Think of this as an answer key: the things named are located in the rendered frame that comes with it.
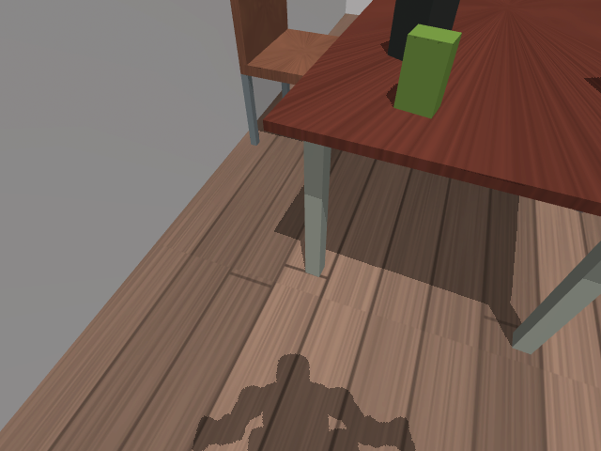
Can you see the table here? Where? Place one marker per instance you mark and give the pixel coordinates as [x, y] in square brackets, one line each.
[521, 114]

